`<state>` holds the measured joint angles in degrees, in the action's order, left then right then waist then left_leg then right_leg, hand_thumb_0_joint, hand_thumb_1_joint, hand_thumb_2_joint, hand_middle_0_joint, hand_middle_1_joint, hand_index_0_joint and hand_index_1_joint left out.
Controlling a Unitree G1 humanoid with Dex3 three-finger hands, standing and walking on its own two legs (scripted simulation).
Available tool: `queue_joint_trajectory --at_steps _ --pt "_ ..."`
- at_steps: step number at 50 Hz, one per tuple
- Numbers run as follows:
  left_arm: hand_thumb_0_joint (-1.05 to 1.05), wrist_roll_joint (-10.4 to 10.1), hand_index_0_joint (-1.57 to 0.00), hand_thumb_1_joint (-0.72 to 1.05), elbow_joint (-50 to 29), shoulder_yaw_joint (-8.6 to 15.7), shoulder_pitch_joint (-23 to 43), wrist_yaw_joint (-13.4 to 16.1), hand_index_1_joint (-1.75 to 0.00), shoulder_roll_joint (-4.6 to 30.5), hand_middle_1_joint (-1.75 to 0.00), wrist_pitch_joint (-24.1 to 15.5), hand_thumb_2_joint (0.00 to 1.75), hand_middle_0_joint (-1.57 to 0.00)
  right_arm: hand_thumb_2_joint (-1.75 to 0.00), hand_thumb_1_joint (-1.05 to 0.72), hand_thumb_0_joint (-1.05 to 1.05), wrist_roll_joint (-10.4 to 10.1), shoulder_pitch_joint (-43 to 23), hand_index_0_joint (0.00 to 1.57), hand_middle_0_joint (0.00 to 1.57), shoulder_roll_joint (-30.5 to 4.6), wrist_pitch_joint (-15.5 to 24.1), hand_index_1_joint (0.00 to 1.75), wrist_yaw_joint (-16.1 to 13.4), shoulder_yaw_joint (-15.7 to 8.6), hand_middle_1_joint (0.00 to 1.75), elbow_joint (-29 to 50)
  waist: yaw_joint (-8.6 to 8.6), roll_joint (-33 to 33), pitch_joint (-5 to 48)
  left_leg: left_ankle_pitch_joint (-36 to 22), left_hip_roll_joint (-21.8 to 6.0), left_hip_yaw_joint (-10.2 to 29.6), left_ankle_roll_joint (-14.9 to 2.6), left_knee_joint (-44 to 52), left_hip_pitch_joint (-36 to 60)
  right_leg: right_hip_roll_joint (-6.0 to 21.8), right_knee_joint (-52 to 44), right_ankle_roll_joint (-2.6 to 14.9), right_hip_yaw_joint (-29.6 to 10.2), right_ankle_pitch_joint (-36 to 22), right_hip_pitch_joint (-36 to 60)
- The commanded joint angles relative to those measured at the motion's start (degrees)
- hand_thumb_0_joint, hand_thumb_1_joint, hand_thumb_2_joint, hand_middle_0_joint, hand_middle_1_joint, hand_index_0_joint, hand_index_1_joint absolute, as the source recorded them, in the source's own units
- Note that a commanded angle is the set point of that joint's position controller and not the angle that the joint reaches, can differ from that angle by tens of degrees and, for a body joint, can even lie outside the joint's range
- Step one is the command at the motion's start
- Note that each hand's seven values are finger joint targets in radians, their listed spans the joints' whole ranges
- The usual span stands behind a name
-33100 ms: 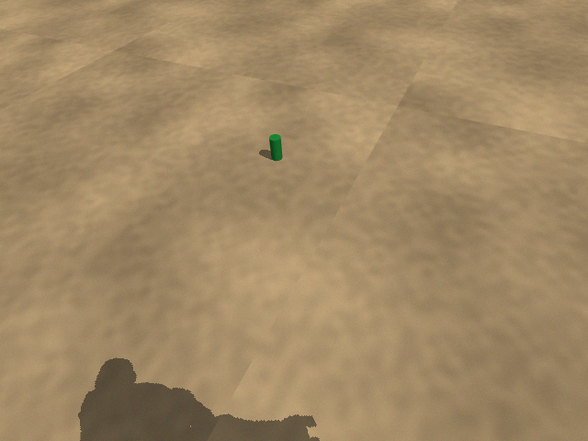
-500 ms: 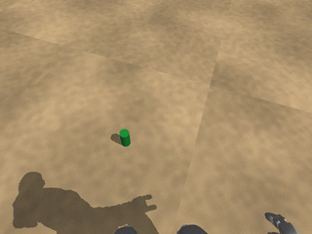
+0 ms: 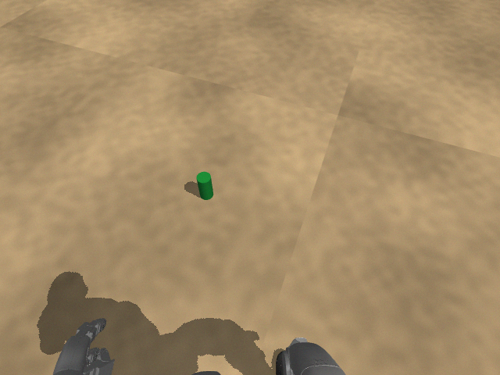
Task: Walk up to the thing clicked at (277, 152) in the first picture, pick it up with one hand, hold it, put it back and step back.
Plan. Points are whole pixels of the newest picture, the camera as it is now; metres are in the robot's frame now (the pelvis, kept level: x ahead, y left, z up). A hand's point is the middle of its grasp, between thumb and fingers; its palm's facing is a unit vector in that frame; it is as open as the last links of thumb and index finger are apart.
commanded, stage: step back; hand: left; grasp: from the side
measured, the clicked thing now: (205, 186) +0.92 +0.21 -0.68
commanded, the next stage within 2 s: stand in 1.30 s
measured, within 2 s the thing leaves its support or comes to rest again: neither
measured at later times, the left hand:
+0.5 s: hand out of the picture -0.09 +0.22 -0.12, palm faces -0.02 -0.91 -0.42, open 7.4 cm
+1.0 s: hand out of the picture +0.00 +0.22 -0.13, palm faces +0.01 -0.92 -0.38, open 7.4 cm
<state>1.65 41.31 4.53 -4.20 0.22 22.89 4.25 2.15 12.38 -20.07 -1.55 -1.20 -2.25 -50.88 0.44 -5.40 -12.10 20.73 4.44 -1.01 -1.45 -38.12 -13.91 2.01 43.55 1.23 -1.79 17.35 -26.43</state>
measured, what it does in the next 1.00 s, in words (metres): walks backwards: right foot, then left foot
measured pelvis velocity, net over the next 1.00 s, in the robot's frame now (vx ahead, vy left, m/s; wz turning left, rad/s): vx -0.10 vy -0.05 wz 0.02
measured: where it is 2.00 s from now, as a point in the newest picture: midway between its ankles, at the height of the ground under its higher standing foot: outside the picture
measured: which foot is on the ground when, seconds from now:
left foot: down 0.00-0.34, up 0.36-0.62, down 0.64-1.00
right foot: up 0.00-0.28, down 0.30-0.70, up 0.72-0.96, down 0.98-1.00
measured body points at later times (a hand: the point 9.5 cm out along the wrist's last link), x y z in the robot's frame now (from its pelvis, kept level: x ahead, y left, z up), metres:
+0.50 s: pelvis -0.13 -0.05 +0.01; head -0.12 -0.08 +0.46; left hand -0.09 +0.26 -0.09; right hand -0.05 -0.38 -0.12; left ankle -0.09 +0.10 -0.67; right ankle -0.15 -0.17 -0.71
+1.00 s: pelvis -0.10 -0.05 +0.01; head -0.07 -0.05 +0.46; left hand +0.00 +0.27 -0.10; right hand -0.04 -0.36 -0.11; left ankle -0.13 +0.08 -0.71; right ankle -0.03 -0.16 -0.72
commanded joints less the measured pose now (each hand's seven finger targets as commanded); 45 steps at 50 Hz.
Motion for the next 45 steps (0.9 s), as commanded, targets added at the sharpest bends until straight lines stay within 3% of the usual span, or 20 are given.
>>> queue_joint_trajectory --at_steps 1,4,8,11,14,15,17,18,19,21,22,28,30,32,33,34,35,36,39,45 --pt "0.00 0.44 -0.20 0.90 -3.58 3.67 0.04 1.45 -0.30 12.23 -0.30 -0.02 0.90 -0.20 -0.90 -0.90 0.00 0.59 -3.78 0.20 0.20 -22.75 2.27 0.30 -1.33 -6.40 0.30 7.09 -1.07 17.19 10.28 -18.49 -30.87 34.45 -16.94 21.57 -11.33 -4.62 29.77 -0.82 -10.74 18.04 2.78" --pt "0.00 -0.83 -0.20 0.90 0.01 3.63 -6.05 0.60 -0.30 10.29 -0.30 0.33 0.90 -0.20 -0.90 -0.90 0.00 0.75 -7.24 0.20 0.20 -15.77 2.41 0.30 -1.62 -3.92 0.30 8.02 3.12 9.88 9.97 -28.03 -17.70 13.54 -9.76 15.53 -6.75 -9.08 35.45 -0.79 -11.27 9.67 -0.90" --pt "0.00 -0.07 -0.20 0.90 0.25 2.87 -6.59 0.43 -0.30 8.85 -0.30 -1.23 0.90 -0.20 -0.90 -0.90 0.00 -0.19 -1.98 0.20 0.20 -14.22 1.94 0.30 -1.11 -4.19 0.30 6.87 -0.01 12.28 13.51 -23.26 -16.52 11.78 -10.57 12.00 7.13 -6.20 19.65 -3.11 -6.73 9.92 -2.67" --pt "0.00 -0.17 -0.20 0.90 1.47 1.73 -6.54 -0.06 -0.30 8.83 -0.30 -3.29 0.90 -0.20 -0.90 -0.90 0.00 -0.01 -0.91 0.20 0.20 -15.52 1.51 0.30 -0.29 -4.65 0.30 6.56 -2.47 17.12 16.78 -5.75 -16.09 10.59 -10.84 12.70 10.90 -2.69 -1.25 -3.24 -1.71 11.79 2.79" --pt "0.00 -0.08 -0.20 0.90 7.48 2.12 -13.51 0.18 -0.30 8.76 -0.30 -4.75 0.90 -0.20 -0.90 -0.90 0.00 0.48 -3.10 0.20 0.20 -17.77 -0.40 0.30 0.49 -5.15 0.30 6.60 0.03 18.43 16.50 1.52 -15.42 9.55 -8.73 9.36 0.11 -3.97 -20.80 -0.85 2.61 4.65 16.66" --pt "0.00 0.59 -0.20 0.90 9.41 2.73 -15.00 0.38 -0.30 9.90 -0.30 -5.10 0.90 -0.20 -0.90 -0.90 0.00 0.52 -2.59 0.20 0.20 -15.73 -0.77 0.30 0.62 -4.62 0.30 6.18 0.64 13.79 14.89 4.21 -12.75 7.66 -6.48 4.01 -5.55 -4.17 -23.20 0.24 -0.50 3.88 20.32" --pt "0.00 1.62 -0.20 0.90 6.92 4.57 -11.05 0.61 -0.30 17.99 -0.30 -5.67 0.90 -0.20 -0.90 -0.90 0.00 -0.15 -4.41 0.20 0.20 -9.90 -0.43 0.30 0.59 -2.79 0.30 8.25 1.76 -4.16 9.17 10.55 -2.37 5.75 0.76 -9.41 -20.15 13.81 -30.20 6.57 -30.07 28.37 11.38" --pt "0.00 1.79 -0.20 0.90 5.79 4.94 -5.97 0.70 -0.30 21.88 -0.30 -5.31 0.90 -0.20 -0.90 -0.90 0.00 0.04 -8.15 0.20 0.20 -14.06 -0.29 0.30 0.00 -4.55 0.30 7.41 3.40 -6.25 3.96 10.57 -4.58 10.98 2.06 -15.81 -13.52 20.60 -33.05 12.57 -36.79 36.17 -4.60" --pt "0.00 1.48 -0.20 0.90 4.92 4.58 -1.55 0.80 -0.30 19.95 -0.30 -5.69 0.90 -0.20 -0.90 -0.90 0.00 -0.44 -7.02 0.20 0.20 -16.15 -0.23 0.30 0.42 -5.22 0.30 6.29 0.59 -4.56 0.65 6.93 -6.10 12.00 1.81 -19.51 -10.21 19.42 -32.65 11.74 -32.51 35.26 -8.96" --pt "0.00 0.99 -0.20 0.90 5.55 3.21 -0.72 0.86 -0.30 13.74 -0.30 -6.57 0.90 -0.20 -0.90 -0.90 0.00 -1.58 -3.63 0.20 0.20 -13.60 0.29 0.30 0.95 -4.26 0.30 3.18 -0.85 0.08 1.70 -0.19 -1.64 10.77 1.76 -18.76 -12.89 9.33 -27.82 6.95 -15.42 16.87 2.33" --pt "0.00 0.84 -0.20 0.90 6.81 3.33 -2.73 0.96 -0.30 13.37 -0.30 -6.67 0.90 -0.20 -0.90 -0.90 0.00 -1.48 -2.30 0.20 0.20 -12.23 0.59 0.30 0.92 -3.60 0.30 2.78 -0.65 -2.15 4.16 0.09 -1.48 10.22 1.73 -17.48 -14.03 8.27 -25.70 6.09 -13.18 9.63 7.26" --pt "0.00 1.06 -0.20 0.90 8.42 4.23 -9.79 0.34 -0.30 15.40 -0.30 -6.89 0.90 -0.20 -0.90 -0.90 0.00 -0.01 -4.91 0.20 0.20 -13.11 2.50 0.30 2.06 -3.68 0.30 2.68 4.12 -7.55 5.82 7.46 -3.96 5.01 2.47 -3.02 -15.85 12.32 -25.53 9.09 -16.00 15.99 18.37" --pt "0.00 0.62 -0.20 0.90 8.36 3.99 -9.76 0.12 -0.30 15.82 -0.30 -6.68 0.90 -0.20 -0.90 -0.90 0.00 0.11 -3.62 0.20 0.20 -12.90 3.21 0.30 2.26 -3.99 0.30 1.97 3.55 -6.79 7.34 8.55 -4.81 2.59 1.70 3.16 -10.82 13.91 -22.75 9.69 -14.97 7.60 18.02" --pt "0.00 0.10 -0.20 0.90 7.83 2.86 -7.95 -0.02 -0.30 14.73 -0.30 -6.13 0.90 -0.20 -0.90 -0.90 0.00 -0.05 0.11 0.20 0.20 -12.01 3.86 0.30 2.23 -4.35 0.30 0.02 0.75 -3.76 10.13 -0.48 -2.39 -0.30 0.26 14.07 -0.53 10.69 -16.05 7.20 -8.23 -3.47 16.22" --pt "0.00 0.00 -0.20 0.90 7.27 1.55 -8.22 0.03 -0.30 11.91 -0.30 -5.98 0.90 -0.20 -0.90 -0.90 0.00 -0.06 2.61 0.20 0.20 -12.61 4.32 0.30 1.89 -4.91 0.30 -1.18 -0.55 0.07 13.00 -4.30 -3.35 3.36 -0.74 17.02 8.49 7.79 -8.13 4.89 -4.67 -10.00 12.10" --pt "0.00 -0.57 -0.20 0.90 6.31 0.49 -7.84 0.07 -0.30 8.43 -0.30 -6.21 0.90 -0.20 -0.90 -0.90 0.00 0.20 6.36 0.20 0.20 -16.13 4.67 0.30 1.55 -6.13 0.30 -1.83 -2.31 11.49 16.12 -2.53 -12.53 19.01 -4.17 20.78 16.90 1.25 5.29 1.56 1.53 -7.76 2.25" --pt "0.00 -0.94 -0.20 0.90 5.38 0.74 -3.35 0.31 -0.30 8.47 -0.30 -6.04 0.90 -0.20 -0.90 -0.90 0.00 0.35 8.21 0.20 0.20 -21.12 4.51 0.30 1.56 -7.05 0.30 -1.56 -3.78 16.58 13.41 2.87 -22.31 34.46 -10.02 22.51 17.21 -3.69 10.20 0.24 4.74 14.41 -9.66" --pt "0.00 -0.31 -0.20 0.90 5.53 1.77 -1.26 0.83 -0.30 12.66 -0.30 -6.05 0.90 -0.20 -0.90 -0.90 0.00 -0.10 8.33 0.20 0.20 -22.05 4.25 0.30 1.61 -7.33 0.30 -1.63 -4.49 12.76 9.81 7.56 -24.85 36.69 -14.30 23.53 9.93 -0.40 13.47 0.69 -1.84 17.21 -7.91" --pt "0.00 -0.71 -0.20 0.90 7.34 1.25 -6.36 0.15 -0.30 11.45 -0.30 -6.61 0.90 -0.20 -0.90 -0.90 0.00 -0.20 2.47 0.20 0.20 -15.29 4.32 0.30 1.29 -5.41 0.30 0.36 -0.40 11.55 7.85 -10.06 -17.59 20.63 -9.86 19.85 11.37 1.49 10.39 0.67 -1.23 10.64 -7.41" --pt "0.00 -1.10 -0.20 0.90 8.18 0.86 -5.20 0.14 -0.30 8.17 -0.30 -7.12 0.90 -0.20 -0.90 -0.90 0.00 -0.99 1.13 0.20 0.20 -13.32 3.77 0.30 0.58 -4.05 0.30 0.85 -0.85 15.45 9.61 -38.87 -14.78 10.05 -8.27 12.09 4.52 -0.64 -4.37 -0.44 4.29 1.59 6.81"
